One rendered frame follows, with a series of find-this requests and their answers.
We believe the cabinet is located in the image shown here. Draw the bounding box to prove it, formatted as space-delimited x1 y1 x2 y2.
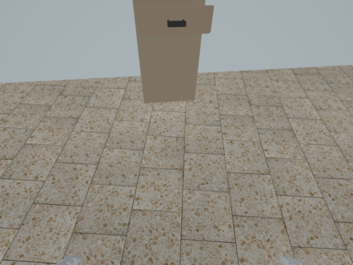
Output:
132 0 205 104

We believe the handle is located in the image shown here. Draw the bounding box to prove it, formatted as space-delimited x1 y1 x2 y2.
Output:
167 19 186 27

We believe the drawer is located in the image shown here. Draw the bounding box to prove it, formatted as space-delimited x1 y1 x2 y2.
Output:
136 0 214 36

